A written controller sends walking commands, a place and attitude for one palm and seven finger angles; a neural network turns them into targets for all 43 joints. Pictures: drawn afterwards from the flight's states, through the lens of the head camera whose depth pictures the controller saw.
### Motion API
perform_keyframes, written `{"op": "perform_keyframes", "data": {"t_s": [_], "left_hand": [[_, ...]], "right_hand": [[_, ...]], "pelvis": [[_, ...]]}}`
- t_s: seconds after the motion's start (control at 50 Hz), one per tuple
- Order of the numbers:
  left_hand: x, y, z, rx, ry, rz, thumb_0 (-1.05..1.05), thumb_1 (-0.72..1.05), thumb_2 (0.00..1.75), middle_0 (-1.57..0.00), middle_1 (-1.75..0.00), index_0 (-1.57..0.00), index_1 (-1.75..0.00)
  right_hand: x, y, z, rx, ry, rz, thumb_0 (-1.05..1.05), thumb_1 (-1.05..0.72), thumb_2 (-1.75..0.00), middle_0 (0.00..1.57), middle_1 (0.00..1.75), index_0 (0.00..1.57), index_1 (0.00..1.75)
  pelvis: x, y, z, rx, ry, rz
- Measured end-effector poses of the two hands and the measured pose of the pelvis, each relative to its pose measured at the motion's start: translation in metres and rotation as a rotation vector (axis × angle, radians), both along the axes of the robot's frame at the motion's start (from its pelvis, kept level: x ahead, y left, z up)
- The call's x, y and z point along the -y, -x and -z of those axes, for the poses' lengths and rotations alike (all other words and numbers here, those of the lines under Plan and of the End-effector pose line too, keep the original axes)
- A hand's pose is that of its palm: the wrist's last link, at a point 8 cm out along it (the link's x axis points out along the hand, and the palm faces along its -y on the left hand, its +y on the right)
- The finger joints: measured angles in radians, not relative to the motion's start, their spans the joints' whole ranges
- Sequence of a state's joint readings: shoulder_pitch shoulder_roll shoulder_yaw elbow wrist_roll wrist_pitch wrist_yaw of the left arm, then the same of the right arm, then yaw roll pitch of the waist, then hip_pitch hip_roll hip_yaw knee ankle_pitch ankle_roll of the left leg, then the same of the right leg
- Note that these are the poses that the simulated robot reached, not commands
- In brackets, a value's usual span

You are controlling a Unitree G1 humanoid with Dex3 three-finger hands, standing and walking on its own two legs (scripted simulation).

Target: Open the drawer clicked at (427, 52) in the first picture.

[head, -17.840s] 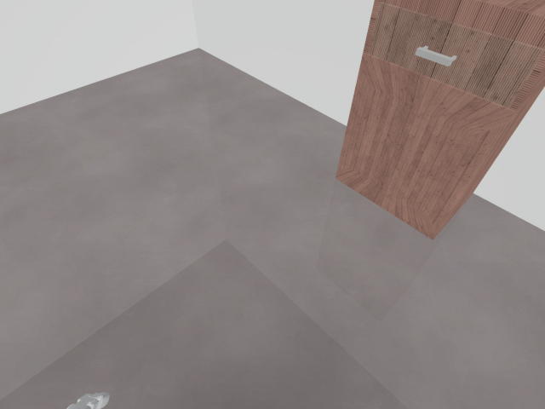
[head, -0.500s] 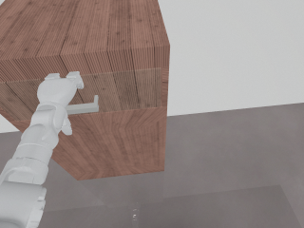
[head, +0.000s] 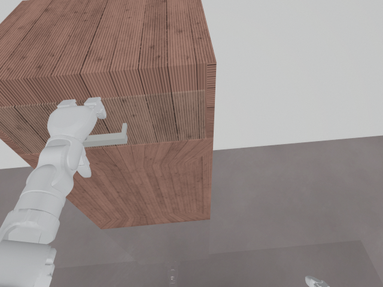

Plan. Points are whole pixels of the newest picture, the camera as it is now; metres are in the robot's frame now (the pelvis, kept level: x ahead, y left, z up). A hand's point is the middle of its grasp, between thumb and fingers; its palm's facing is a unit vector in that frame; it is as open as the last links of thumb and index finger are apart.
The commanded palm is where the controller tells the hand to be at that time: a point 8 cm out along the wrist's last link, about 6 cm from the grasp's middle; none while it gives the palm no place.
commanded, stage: lower the fingers behind the handle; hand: left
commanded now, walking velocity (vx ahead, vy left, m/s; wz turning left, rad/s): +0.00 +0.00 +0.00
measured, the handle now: (104, 134) +0.47 +0.26 +0.02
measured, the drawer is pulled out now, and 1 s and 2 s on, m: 0.00 0.00 0.00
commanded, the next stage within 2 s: lift the fingers back up to retry in 1.58 s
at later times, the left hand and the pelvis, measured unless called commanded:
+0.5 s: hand (94, 143) +0.42 +0.26 +0.05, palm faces -0.03 +0.00 -1.00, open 13.8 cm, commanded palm +0.40 +0.26 +0.10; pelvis +0.00 +0.00 -0.01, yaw +0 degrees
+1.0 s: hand (95, 147) +0.42 +0.26 +0.03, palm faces -0.02 +0.00 -1.00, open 13.8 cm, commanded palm +0.39 +0.27 +0.07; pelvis -0.01 +0.00 -0.01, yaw -1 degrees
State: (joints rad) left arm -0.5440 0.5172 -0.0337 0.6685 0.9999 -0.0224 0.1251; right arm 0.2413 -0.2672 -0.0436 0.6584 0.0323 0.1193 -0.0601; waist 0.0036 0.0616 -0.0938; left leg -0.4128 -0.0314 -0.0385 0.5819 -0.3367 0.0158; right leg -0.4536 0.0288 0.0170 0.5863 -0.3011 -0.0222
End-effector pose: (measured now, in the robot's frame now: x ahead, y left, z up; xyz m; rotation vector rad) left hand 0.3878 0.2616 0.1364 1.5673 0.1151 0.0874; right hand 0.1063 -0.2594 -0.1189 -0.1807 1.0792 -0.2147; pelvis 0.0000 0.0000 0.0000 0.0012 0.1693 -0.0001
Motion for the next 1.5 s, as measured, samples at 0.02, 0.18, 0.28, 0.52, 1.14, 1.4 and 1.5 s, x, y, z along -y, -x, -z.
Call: {"op": "perform_keyframes", "data": {"t_s": [0.02, 0.18, 0.28, 0.52, 1.14, 1.4, 1.5], "left_hand": [[0.000, 0.001, 0.000, -0.002, -0.002, 0.002, 0.00, -0.48, 0.30, -0.32, -1.20, -0.32, -1.20], [0.002, -0.004, 0.012, -0.023, 0.001, 0.026, 0.00, -0.49, 0.30, -0.32, -1.20, -0.32, -1.20], [0.005, -0.009, 0.019, -0.013, 0.009, 0.038, 0.00, -0.48, 0.30, -0.32, -1.20, -0.32, -1.20], [0.005, -0.013, 0.038, -0.020, 0.005, 0.017, 0.00, -0.48, 0.30, -0.32, -1.20, -0.32, -1.20], [0.001, -0.013, 0.055, 0.004, -0.017, 0.010, 0.00, -0.48, 0.30, -0.28, -1.28, -0.32, -1.21], [0.002, -0.013, 0.057, 0.007, -0.023, 0.004, 0.00, -0.48, 0.30, -0.26, -1.31, -0.32, -1.21], [0.002, -0.014, 0.056, 0.003, -0.021, 0.001, 0.00, -0.48, 0.30, -0.26, -1.31, -0.32, -1.21]], "right_hand": [[0.000, -0.001, 0.000, 0.001, 0.003, -0.003, 0.00, -0.90, -0.90, 0.20, 0.30, 0.20, 0.30], [0.002, 0.002, 0.001, -0.011, 0.021, -0.011, 0.00, -0.90, -0.90, 0.20, 0.30, 0.20, 0.30], [0.003, 0.014, 0.004, -0.037, 0.021, 0.007, 0.00, -0.90, -0.90, 0.20, 0.30, 0.20, 0.30], [0.002, 0.049, 0.013, -0.119, 0.007, 0.054, 0.00, -0.90, -0.90, 0.20, 0.30, 0.20, 0.30], [0.005, 0.062, 0.016, -0.118, 0.026, 0.056, 0.00, -0.90, -0.90, 0.20, 0.30, 0.20, 0.30], [0.003, 0.077, 0.021, -0.148, 0.022, 0.063, 0.00, -0.90, -0.90, 0.20, 0.30, 0.20, 0.30], [0.003, 0.081, 0.021, -0.152, 0.025, 0.064, 0.00, -0.90, -0.90, 0.20, 0.30, 0.20, 0.30]], "pelvis": [[0.000, 0.000, 0.000, 0.000, 0.000, -0.003], [0.000, 0.003, 0.003, -0.015, 0.001, -0.010], [-0.001, 0.004, 0.005, -0.032, 0.002, -0.003], [-0.003, 0.005, 0.007, -0.055, 0.003, 0.008], [-0.005, 0.017, 0.017, -0.100, 0.007, 0.017], [-0.006, 0.021, 0.019, -0.107, 0.007, 0.017], [-0.006, 0.023, 0.019, -0.108, 0.007, 0.017]]}}
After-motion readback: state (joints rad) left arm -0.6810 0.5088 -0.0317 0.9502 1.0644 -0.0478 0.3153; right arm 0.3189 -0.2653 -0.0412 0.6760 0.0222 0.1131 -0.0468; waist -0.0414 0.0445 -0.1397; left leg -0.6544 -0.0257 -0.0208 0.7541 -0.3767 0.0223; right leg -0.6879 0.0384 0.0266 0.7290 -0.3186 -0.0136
